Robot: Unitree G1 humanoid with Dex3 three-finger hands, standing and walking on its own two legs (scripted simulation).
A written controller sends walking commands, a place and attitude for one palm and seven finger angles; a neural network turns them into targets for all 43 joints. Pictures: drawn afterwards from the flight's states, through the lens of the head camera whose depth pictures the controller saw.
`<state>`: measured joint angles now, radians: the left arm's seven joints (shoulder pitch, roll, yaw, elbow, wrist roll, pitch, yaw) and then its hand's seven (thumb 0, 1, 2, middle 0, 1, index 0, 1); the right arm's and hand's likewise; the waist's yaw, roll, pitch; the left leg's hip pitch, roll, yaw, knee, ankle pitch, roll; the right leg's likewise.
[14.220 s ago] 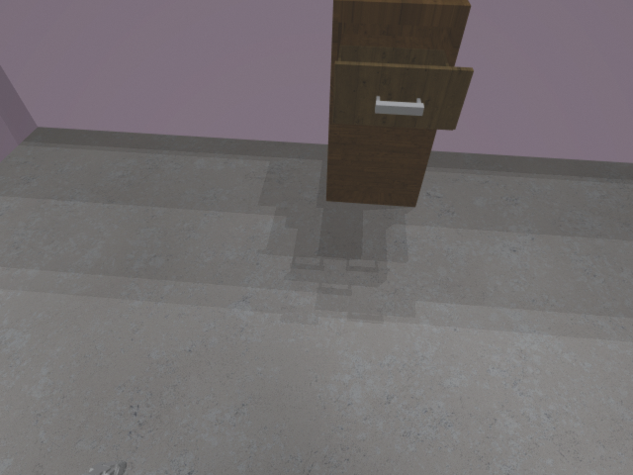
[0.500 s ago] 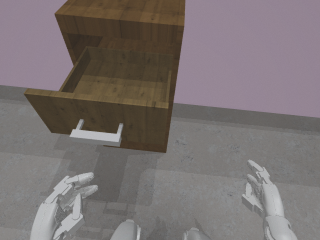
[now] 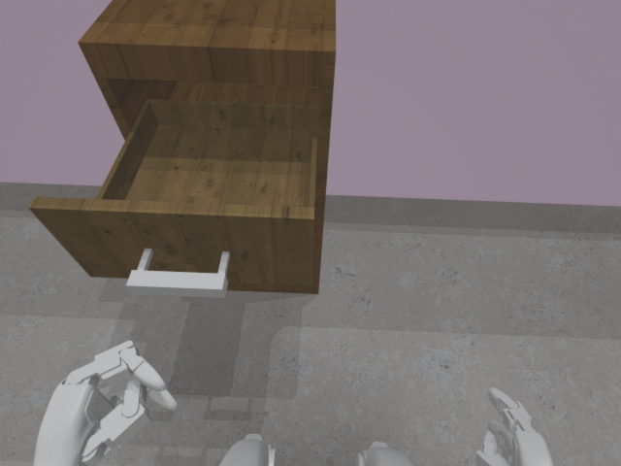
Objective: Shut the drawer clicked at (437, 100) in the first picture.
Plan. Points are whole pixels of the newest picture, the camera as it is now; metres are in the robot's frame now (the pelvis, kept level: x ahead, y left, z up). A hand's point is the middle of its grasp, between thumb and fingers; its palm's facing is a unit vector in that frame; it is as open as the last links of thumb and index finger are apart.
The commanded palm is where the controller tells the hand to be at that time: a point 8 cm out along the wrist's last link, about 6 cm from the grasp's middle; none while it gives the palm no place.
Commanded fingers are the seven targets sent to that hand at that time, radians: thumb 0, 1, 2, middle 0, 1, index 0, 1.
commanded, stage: raise the hand and make a fist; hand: left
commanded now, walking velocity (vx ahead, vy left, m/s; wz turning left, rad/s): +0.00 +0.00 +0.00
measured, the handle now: (182, 270) +0.38 +0.21 +0.00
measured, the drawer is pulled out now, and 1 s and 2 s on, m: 0.30 0.30 0.30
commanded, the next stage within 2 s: bring the fist close to the handle in 0.92 s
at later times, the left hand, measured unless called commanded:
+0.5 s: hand (145, 403) +0.18 +0.17 +0.09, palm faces +0.02 -1.00 -0.03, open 3.2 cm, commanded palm +0.15 +0.22 +0.10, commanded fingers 0.00 0.90 0.90 -1.40 -1.60 -1.40 -1.60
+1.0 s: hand (148, 391) +0.19 +0.17 +0.09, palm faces +0.03 -1.00 -0.07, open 3.3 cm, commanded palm +0.15 +0.23 +0.10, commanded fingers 0.00 0.90 0.90 -1.40 -1.60 -1.40 -1.60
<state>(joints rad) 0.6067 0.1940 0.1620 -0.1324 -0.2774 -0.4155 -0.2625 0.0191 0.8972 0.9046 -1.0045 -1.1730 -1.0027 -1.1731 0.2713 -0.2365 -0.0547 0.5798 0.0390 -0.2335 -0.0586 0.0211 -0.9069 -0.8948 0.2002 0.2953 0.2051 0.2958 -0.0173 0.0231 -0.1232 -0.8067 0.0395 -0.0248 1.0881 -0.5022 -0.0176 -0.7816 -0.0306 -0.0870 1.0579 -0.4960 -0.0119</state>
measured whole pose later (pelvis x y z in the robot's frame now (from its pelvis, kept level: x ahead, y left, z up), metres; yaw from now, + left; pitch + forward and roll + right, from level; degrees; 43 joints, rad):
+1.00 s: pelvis +0.02 +0.00 +0.01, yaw +0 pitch +11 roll -2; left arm 0.69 0.20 0.09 -0.31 -0.23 -0.33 -0.17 0.02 0.90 0.90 -1.40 -1.60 -1.39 -1.60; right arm 0.26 -0.22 -0.02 0.49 0.04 -0.18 -0.04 0.02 -0.91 -0.89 0.20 0.30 0.20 0.30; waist 0.00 0.04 -0.14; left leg -0.70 0.04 -0.03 1.03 -0.52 -0.02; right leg -0.67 -0.03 -0.09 0.99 -0.51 -0.01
